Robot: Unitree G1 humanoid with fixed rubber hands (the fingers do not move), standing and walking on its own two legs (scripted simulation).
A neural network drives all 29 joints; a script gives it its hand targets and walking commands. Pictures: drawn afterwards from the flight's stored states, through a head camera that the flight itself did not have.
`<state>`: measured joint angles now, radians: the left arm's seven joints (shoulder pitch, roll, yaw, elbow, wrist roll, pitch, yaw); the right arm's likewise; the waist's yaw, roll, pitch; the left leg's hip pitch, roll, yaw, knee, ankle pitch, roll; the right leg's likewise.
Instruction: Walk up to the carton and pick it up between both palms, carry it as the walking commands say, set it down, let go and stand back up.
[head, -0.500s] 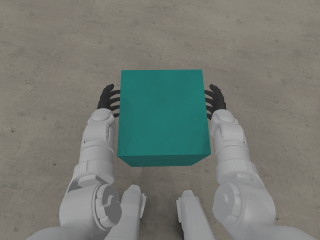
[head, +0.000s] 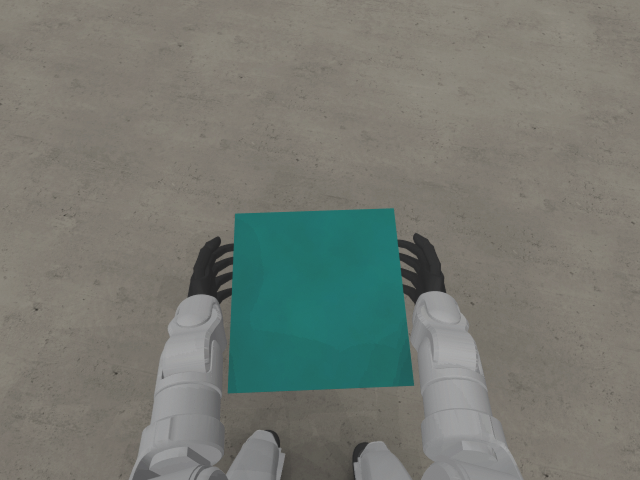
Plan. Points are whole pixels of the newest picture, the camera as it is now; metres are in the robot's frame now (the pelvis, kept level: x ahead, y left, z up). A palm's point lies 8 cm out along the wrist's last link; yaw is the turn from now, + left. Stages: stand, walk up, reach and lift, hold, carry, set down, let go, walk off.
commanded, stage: reach and lift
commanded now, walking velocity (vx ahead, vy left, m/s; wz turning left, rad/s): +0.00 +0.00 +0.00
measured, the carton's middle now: (317, 311) +0.34 +0.03 -0.12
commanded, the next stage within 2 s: none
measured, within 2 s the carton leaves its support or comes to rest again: neither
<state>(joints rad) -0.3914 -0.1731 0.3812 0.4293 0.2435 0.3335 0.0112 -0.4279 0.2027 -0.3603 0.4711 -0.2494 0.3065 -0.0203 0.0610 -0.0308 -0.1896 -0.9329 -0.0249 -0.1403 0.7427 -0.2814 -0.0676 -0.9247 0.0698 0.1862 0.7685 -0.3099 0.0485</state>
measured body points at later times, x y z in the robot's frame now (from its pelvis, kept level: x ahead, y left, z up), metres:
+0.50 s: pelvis -0.01 +0.01 +0.04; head +0.04 +0.02 +0.48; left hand +0.32 +0.18 +0.01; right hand +0.34 -0.11 +0.02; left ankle +0.03 +0.15 -0.70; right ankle +0.02 -0.14 -0.70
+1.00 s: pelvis +0.01 +0.00 +0.05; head -0.02 +0.01 +0.50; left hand +0.30 +0.17 +0.07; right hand +0.33 -0.12 +0.07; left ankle +0.03 +0.15 -0.70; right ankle +0.02 -0.14 -0.70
